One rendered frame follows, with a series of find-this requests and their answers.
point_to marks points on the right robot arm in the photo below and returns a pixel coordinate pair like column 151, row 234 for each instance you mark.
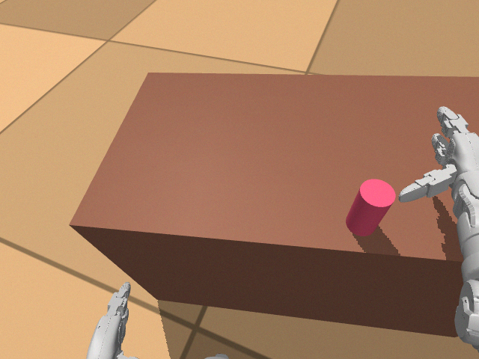
column 465, row 194

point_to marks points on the right robot hand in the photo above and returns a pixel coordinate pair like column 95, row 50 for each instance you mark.
column 457, row 157

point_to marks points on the can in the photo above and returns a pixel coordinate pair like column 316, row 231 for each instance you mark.
column 373, row 200

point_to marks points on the left robot hand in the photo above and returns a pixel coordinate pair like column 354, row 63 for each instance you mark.
column 111, row 328

